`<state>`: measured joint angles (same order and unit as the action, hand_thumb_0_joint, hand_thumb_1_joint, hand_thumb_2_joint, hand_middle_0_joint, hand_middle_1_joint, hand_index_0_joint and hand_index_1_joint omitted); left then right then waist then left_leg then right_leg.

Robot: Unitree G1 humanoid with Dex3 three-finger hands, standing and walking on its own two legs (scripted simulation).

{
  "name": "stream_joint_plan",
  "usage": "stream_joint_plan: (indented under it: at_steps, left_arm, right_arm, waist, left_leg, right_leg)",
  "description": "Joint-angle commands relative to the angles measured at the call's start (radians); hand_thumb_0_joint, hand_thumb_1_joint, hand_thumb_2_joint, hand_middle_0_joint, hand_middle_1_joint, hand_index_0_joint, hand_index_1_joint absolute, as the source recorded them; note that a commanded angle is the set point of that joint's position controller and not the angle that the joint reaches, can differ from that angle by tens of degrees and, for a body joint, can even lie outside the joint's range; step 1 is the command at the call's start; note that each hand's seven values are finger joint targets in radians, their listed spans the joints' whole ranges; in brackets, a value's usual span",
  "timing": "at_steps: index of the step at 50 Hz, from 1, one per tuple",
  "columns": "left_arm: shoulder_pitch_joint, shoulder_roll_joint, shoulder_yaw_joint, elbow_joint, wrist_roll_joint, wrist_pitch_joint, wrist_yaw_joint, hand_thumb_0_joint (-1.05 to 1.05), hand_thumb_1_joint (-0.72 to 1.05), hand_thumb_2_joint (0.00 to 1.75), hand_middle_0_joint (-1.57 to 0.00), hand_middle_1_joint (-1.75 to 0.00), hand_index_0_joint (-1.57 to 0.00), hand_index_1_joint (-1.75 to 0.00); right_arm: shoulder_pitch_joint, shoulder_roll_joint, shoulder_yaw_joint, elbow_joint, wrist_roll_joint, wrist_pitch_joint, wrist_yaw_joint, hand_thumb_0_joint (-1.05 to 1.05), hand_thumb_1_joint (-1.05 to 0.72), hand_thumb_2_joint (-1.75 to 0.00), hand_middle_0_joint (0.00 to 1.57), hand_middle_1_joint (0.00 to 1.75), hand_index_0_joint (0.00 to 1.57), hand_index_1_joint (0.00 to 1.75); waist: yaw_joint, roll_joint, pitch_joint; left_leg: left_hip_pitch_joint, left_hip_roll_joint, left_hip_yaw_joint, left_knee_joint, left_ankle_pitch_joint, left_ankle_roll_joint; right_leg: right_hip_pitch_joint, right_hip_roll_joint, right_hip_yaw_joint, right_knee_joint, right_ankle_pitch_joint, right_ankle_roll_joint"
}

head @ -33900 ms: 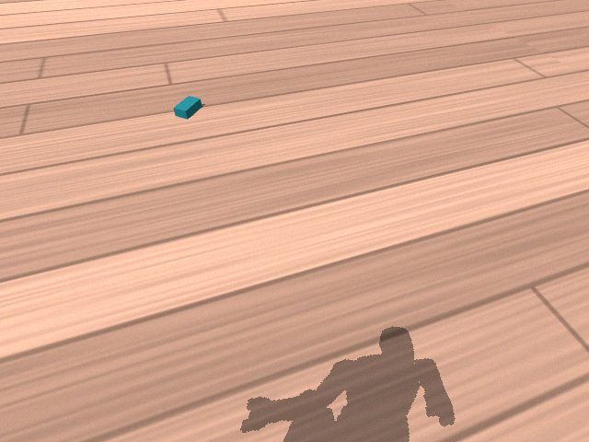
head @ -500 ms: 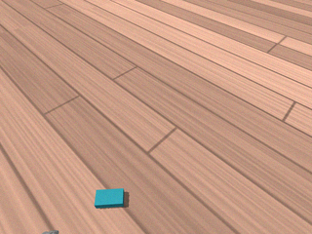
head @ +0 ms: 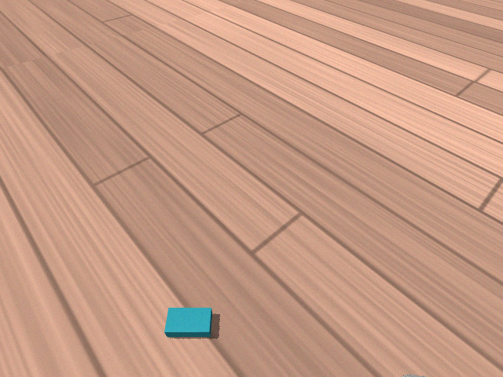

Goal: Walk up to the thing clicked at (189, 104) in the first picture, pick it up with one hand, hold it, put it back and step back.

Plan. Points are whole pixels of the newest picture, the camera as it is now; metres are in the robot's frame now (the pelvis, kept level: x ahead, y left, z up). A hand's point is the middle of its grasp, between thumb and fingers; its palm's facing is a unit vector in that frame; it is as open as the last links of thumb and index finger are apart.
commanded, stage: walk up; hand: left
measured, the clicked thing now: (189, 322) +0.47 +0.23 -0.75
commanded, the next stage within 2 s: none
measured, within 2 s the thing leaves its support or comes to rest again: neither
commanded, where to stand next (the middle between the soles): +0.07 +0.02 m, yaw -3 degrees
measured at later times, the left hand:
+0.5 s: hand out of the picture +0.11 +0.31 -0.17, palm faces -0.01 -0.94 -0.35, open 7.4 cm
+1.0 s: hand (124, 356) +0.21 +0.24 -0.15, palm faces +0.01 -0.92 -0.38, open 7.4 cm
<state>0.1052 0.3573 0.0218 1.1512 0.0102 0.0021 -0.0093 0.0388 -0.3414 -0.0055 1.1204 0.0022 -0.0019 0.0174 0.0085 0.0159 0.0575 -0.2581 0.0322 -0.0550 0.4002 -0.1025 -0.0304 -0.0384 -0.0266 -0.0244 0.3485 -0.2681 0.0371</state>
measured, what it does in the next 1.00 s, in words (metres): steps on the spot: right foot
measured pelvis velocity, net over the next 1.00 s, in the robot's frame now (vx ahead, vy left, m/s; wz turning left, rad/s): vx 0.07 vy -0.01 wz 0.04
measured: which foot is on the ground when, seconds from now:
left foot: down 0.00-0.76, up 0.78-1.00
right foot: down 0.00-0.36, up 0.38-0.72, down 0.74-1.00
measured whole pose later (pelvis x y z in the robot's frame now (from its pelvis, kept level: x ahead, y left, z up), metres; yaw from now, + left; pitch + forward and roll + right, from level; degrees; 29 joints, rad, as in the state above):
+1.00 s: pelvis +0.07 -0.01 -0.02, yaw +2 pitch +0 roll +1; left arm 0.06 0.32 0.04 0.80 0.04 0.04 0.01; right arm 0.14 -0.40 -0.03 0.87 0.02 0.04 -0.03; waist 0.01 0.03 0.18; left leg -0.39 -0.06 -0.10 1.11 -0.54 -0.02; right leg -0.41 -0.01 -0.04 0.60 -0.19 -0.05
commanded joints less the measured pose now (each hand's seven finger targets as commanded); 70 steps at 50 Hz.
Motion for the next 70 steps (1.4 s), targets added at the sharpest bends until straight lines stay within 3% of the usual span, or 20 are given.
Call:
stream_joint_plan:
  at_steps: [1, 5, 7, 9, 14, 16, 18, 19, 23, 31, 36, 38, 40, 43, 53, 55, 58, 61, 68, 70]
  left_arm:
    - [-0.06, 0.211, 0.035, -0.067, -0.002, -0.028, 0.015, 0.0, 0.9, 0.9, -0.2, -0.3, -0.2, -0.3]
    - [-0.05, 0.213, 0.036, -0.068, 0.001, -0.027, 0.014, 0.0, 0.9, 0.9, -0.2, -0.3, -0.2, -0.3]
    - [0.052, 0.263, 0.067, -0.099, 0.027, -0.037, -0.003, 0.0, 0.9, 0.9, -0.2, -0.3, -0.2, -0.3]
    - [0.097, 0.303, 0.091, -0.11, 0.033, -0.035, -0.004, 0.0, 0.9, 0.9, -0.2, -0.3, -0.2, -0.3]
    - [0.06, 0.276, 0.097, -0.185, 0.032, -0.054, 0.004, 0.0, 0.9, 0.9, -0.2, -0.3, -0.2, -0.3]
    - [-0.009, 0.248, 0.079, -0.23, 0.025, -0.043, -0.006, 0.0, 0.9, 0.9, -0.2, -0.3, -0.2, -0.3]
    - [0.104, 0.147, 0.052, -0.246, 0.008, -0.024, 0.0, 0.0, 0.9, 0.9, -0.2, -0.3, -0.2, -0.3]
    - [0.123, 0.232, 0.07, -0.219, 0.006, -0.012, 0.014, 0.0, 0.9, 0.9, -0.2, -0.3, -0.2, -0.3]
    - [0.188, 0.217, 0.066, -0.212, -0.014, -0.011, 0.003, 0.0, 0.9, 0.9, -0.2, -0.3, -0.2, -0.3]
    - [0.119, 0.189, 0.061, -0.244, -0.016, 0.026, 0.019, 0.0, 0.9, 0.9, -0.2, -0.3, -0.2, -0.3]
    - [0.124, 0.238, 0.083, -0.252, 0.003, 0.024, 0.016, 0.0, 0.9, 0.9, -0.2, -0.3, -0.2, -0.3]
    - [0.084, 0.316, 0.1, -0.301, 0.005, 0.017, 0.02, 0.0, 0.9, 0.9, -0.2, -0.3, -0.2, -0.3]
    - [0.057, 0.314, 0.101, -0.339, 0.016, 0.022, 0.025, 0.0, 0.9, 0.9, -0.2, -0.3, -0.2, -0.3]
    - [0.002, 0.233, 0.092, -0.386, 0.014, 0.029, 0.033, 0.0, 0.9, 0.9, -0.2, -0.3, -0.2, -0.3]
    - [0.039, 0.261, 0.101, -0.383, 0.011, 0.031, 0.028, 0.0, 0.9, 0.9, -0.2, -0.3, -0.2, -0.3]
    - [0.041, 0.233, 0.085, -0.375, -0.006, 0.037, 0.022, 0.0, 0.9, 0.9, -0.2, -0.3, -0.2, -0.3]
    - [-0.065, 0.251, 0.105, -0.361, 0.003, 0.029, 0.032, 0.0, 0.9, 0.9, -0.2, -0.3, -0.2, -0.3]
    - [0.031, 0.198, 0.092, -0.311, -0.022, 0.021, 0.012, 0.0, 0.9, 0.9, -0.2, -0.3, -0.2, -0.3]
    - [0.133, 0.181, 0.065, -0.249, 0.001, -0.048, 0.018, 0.0, 0.9, 0.9, -0.2, -0.3, -0.2, -0.3]
    - [0.212, 0.276, 0.086, -0.223, 0.017, -0.077, 0.036, 0.0, 0.9, 0.9, -0.2, -0.3, -0.2, -0.3]
  right_arm:
    - [-0.037, -0.214, -0.041, -0.052, -0.004, -0.014, -0.011, 0.0, -0.9, -0.9, 0.2, 0.3, 0.2, 0.3]
    - [-0.041, -0.219, -0.042, -0.052, -0.004, -0.015, -0.012, 0.0, -0.9, -0.9, 0.2, 0.3, 0.2, 0.3]
    - [0.048, -0.275, -0.085, -0.083, -0.028, -0.015, 0.01, 0.0, -0.9, -0.9, 0.2, 0.3, 0.2, 0.3]
    - [-0.015, -0.255, -0.089, -0.122, -0.035, -0.007, 0.021, 0.0, -0.9, -0.9, 0.2, 0.3, 0.2, 0.3]
    - [0.038, -0.189, -0.086, -0.176, -0.033, -0.04, 0.031, 0.0, -0.9, -0.9, 0.2, 0.3, 0.2, 0.3]
    - [0.234, -0.208, -0.111, -0.122, -0.028, -0.048, 0.023, 0.0, -0.9, -0.9, 0.2, 0.3, 0.2, 0.3]
    - [0.345, -0.383, -0.156, -0.122, -0.046, -0.059, -0.005, 0.0, -0.9, -0.9, 0.2, 0.3, 0.2, 0.3]
    - [0.273, -0.412, -0.165, -0.149, -0.028, -0.059, -0.005, 0.0, -0.9, -0.9, 0.2, 0.3, 0.2, 0.3]
    - [0.19, -0.281, -0.117, -0.212, -0.024, -0.077, -0.021, 0.0, -0.9, -0.9, 0.2, 0.3, 0.2, 0.3]
    - [0.15, -0.278, -0.099, -0.246, -0.002, -0.03, -0.051, 0.0, -0.9, -0.9, 0.2, 0.3, 0.2, 0.3]
    - [0.12, -0.255, -0.092, -0.285, 0.023, 0.019, -0.053, 0.0, -0.9, -0.9, 0.2, 0.3, 0.2, 0.3]
    - [0.159, -0.179, -0.068, -0.3, 0.036, 0.033, -0.059, 0.0, -0.9, -0.9, 0.2, 0.3, 0.2, 0.3]
    - [0.211, -0.226, -0.089, -0.278, 0.023, 0.057, -0.077, 0.0, -0.9, -0.9, 0.2, 0.3, 0.2, 0.3]
    - [0.241, -0.232, -0.09, -0.27, 0.028, 0.052, -0.071, 0.0, -0.9, -0.9, 0.2, 0.3, 0.2, 0.3]
    - [0.234, -0.226, -0.072, -0.25, -0.025, 0.003, -0.048, 0.0, -0.9, -0.9, 0.2, 0.3, 0.2, 0.3]
    - [0.242, -0.243, -0.086, -0.231, -0.043, -0.006, -0.046, 0.0, -0.9, -0.9, 0.2, 0.3, 0.2, 0.3]
    - [0.065, -0.387, -0.111, -0.289, -0.044, -0.012, -0.032, 0.0, -0.9, -0.9, 0.2, 0.3, 0.2, 0.3]
    - [0.03, -0.251, -0.07, -0.307, -0.046, -0.031, -0.043, 0.0, -0.9, -0.9, 0.2, 0.3, 0.2, 0.3]
    - [0.118, -0.29, -0.096, -0.294, -0.045, 0.005, -0.012, 0.0, -0.9, -0.9, 0.2, 0.3, 0.2, 0.3]
    - [0.134, -0.212, -0.074, -0.321, -0.017, 0.012, -0.008, 0.0, -0.9, -0.9, 0.2, 0.3, 0.2, 0.3]
  waist:
    - [-0.021, -0.005, -0.071]
    - [-0.017, 0.006, -0.083]
    - [-0.006, -0.015, -0.098]
    - [0.037, -0.114, 0.025]
    - [0.0, -0.145, 0.044]
    - [-0.099, -0.103, -0.032]
    - [-0.098, 0.231, -0.06]
    - [-0.077, 0.152, -0.03]
    - [-0.001, 0.095, -0.009]
    - [-0.012, 0.177, -0.022]
    - [0.009, 0.047, -0.076]
    - [0.003, -0.263, -0.075]
    - [0.003, -0.252, -0.086]
    - [-0.018, -0.187, -0.166]
    - [0.011, -0.223, -0.148]
    - [-0.008, -0.098, -0.095]
    - [-0.033, 0.227, 0.061]
    - [0.037, 0.131, 0.048]
    - [-0.004, 0.189, -0.083]
    - [0.017, -0.045, -0.128]
  left_leg:
    - [0.119, 0.079, -0.076, -0.061, 0.022, 0.043]
    - [0.105, 0.076, -0.083, -0.074, 0.0, 0.045]
    - [0.023, 0.013, -0.045, -0.01, -0.515, 0.08]
    - [-0.187, -0.03, 0.033, 0.144, -0.413, 0.043]
    - [-0.173, 0.013, 0.077, 0.14, -0.236, 0.049]
    - [0.198, -0.037, 0.082, -0.044, -0.149, 0.059]
    - [0.367, 0.299, -0.51, -0.213, -0.172, 0.157]
    - [0.234, 0.359, -0.56, -0.208, -0.284, 0.257]
    - [0.189, 0.218, -0.168, -0.109, 0.154, 0.197]
    - [0.068, 0.201, -0.003, 0.059, 0.584, 0.21]
    - [0.011, 0.107, 0.016, 0.274, 0.287, 0.126]
    - [-0.141, -0.126, 0.058, 0.607, -0.418, 0.053]
    - [-0.111, -0.11, -0.055, 0.828, -0.613, 0.053]
    - [-0.19, -0.13, -0.092, 0.908, -0.482, 0.035]
    - [-0.014, -0.039, 0.025, 0.132, -0.331, 0.033]
    - [0.136, -0.012, -0.036, -0.013, -0.153, 0.069]
    - [-0.253, 0.368, -0.499, -0.154, -0.204, 0.33]
    - [-0.06, 0.173, -0.16, -0.022, 0.117, 0.218]
    - [0.142, 0.121, -0.073, 0.137, -0.026, 0.196]
    - [-0.053, 0.033, -0.02, 0.373, -0.111, 0.114]
  right_leg:
    - [-0.111, -0.092, 0.063, -0.105, 0.049, -0.049]
    - [-0.083, -0.092, 0.059, -0.099, 0.057, -0.051]
    - [-0.063, -0.088, 0.101, -0.083, -0.42, -0.119]
    - [-0.038, -0.191, 0.23, -0.193, -0.57, -0.171]
    - [0.066, -0.229, 0.137, -0.063, 0.221, -0.197]
    - [-0.142, -0.126, 0.007, 0.187, 0.173, -0.128]
    - [-0.499, 0.109, 0.039, 0.621, -0.325, -0.049]
    - [-0.454, 0.021, 0.133, 0.667, -0.337, -0.077]
    - [-0.42, -0.026, 0.184, 0.649, -0.172, -0.093]
    - [-0.273, 0.013, 0.043, 0.415, -0.059, -0.042]
    - [-0.15, -0.013, 0.042, 0.15, 0.321, -0.089]
    - [-0.115, -0.286, 0.383, 0.047, 0.822, -0.245]
    - [-0.211, -0.34, 0.449, 0.066, 0.751, -0.351]
    - [-0.115, -0.21, 0.244, 0.128, 0.634, -0.28]
    - [-0.116, -0.237, 0.264, 0.162, 0.208, -0.242]
    - [-0.322, -0.188, 0.211, 0.235, 0.176, -0.148]
    - [-0.32, 0.03, 0.138, 0.668, -0.327, -0.057]
    - [-0.381, 0.073, 0.172, 0.647, -0.214, -0.074]
    - [-0.18, 0.069, -0.034, 0.02, -0.096, -0.04]
    - [0.064, -0.067, 0.221, -0.057, 0.128, -0.086]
